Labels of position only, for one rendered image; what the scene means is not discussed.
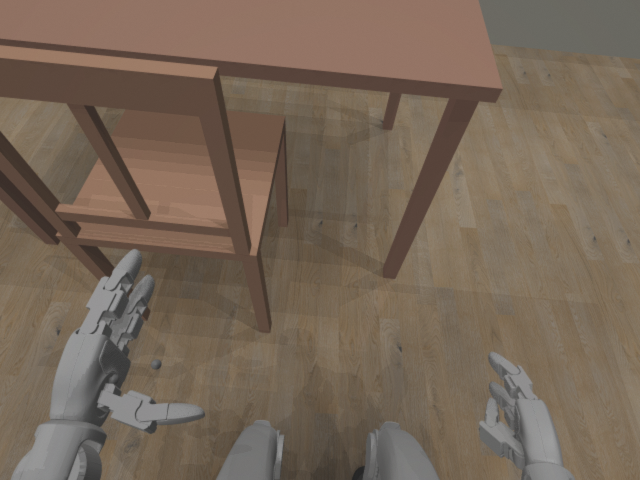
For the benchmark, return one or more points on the table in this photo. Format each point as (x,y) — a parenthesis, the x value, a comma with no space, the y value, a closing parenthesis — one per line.
(436,48)

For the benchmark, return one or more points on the chair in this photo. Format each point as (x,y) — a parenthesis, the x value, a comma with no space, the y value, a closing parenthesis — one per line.
(179,175)

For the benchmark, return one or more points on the robot left hand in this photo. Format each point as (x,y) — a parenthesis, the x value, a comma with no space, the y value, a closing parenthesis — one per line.
(98,349)

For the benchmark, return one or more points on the robot left thigh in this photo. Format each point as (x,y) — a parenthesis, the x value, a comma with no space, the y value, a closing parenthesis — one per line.
(256,455)

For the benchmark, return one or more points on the robot left forearm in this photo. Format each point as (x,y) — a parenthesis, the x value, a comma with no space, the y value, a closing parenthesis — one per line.
(63,450)

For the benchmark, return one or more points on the robot right hand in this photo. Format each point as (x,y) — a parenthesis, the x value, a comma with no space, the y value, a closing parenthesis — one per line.
(524,413)

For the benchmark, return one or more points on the robot left shin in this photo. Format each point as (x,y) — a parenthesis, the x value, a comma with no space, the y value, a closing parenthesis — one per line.
(261,422)

